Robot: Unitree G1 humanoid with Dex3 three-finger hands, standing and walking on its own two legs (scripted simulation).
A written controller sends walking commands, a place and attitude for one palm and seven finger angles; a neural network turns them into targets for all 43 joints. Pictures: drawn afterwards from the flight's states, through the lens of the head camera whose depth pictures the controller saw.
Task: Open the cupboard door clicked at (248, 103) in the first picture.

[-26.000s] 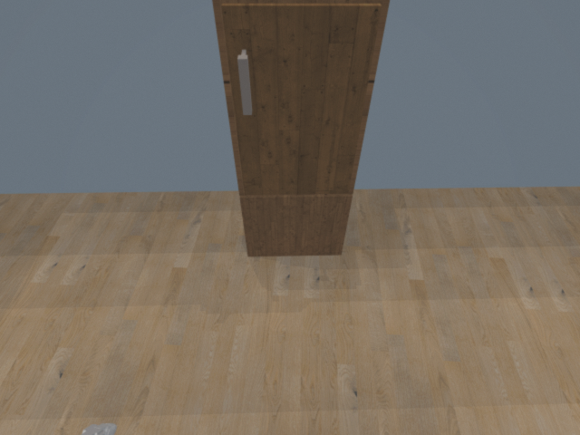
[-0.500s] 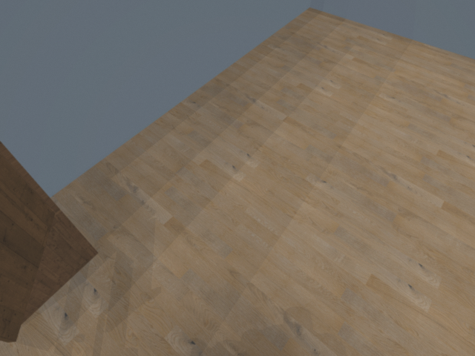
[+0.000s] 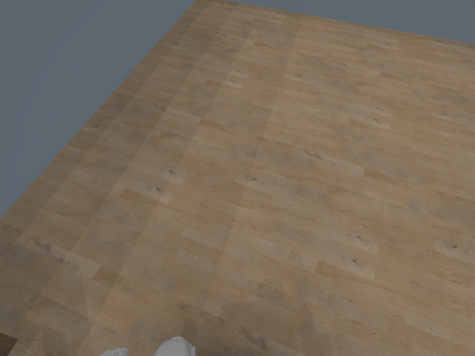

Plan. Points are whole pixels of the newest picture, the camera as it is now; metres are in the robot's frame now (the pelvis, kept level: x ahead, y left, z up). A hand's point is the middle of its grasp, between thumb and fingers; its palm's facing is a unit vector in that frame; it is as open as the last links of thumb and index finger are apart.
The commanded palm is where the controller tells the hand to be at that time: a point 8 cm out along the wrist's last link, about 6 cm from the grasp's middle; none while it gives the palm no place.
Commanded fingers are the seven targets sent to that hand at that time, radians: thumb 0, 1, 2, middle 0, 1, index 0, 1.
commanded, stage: walk to a spot facing it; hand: left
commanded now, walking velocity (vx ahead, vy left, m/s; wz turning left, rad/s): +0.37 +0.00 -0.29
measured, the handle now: out of the picture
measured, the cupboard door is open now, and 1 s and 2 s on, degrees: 42 42 42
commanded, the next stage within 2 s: turn to face it in 0.86 s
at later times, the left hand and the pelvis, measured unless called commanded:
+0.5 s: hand (183, 253) +0.34 +0.13 -0.17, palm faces -0.13 -0.97 -0.19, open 7.4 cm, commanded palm none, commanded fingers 0.00 0.90 0.90 -0.20 -0.30 -0.20 -0.30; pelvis +0.21 -0.04 +0.00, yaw -7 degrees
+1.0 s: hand (223, 174) +0.56 +0.05 -0.16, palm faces -0.16 -0.97 -0.20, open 7.4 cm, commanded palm none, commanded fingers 0.00 0.90 0.90 -0.20 -0.30 -0.20 -0.30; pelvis +0.43 -0.11 -0.01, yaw -10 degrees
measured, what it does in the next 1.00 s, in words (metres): walks ahead: left foot, then right foot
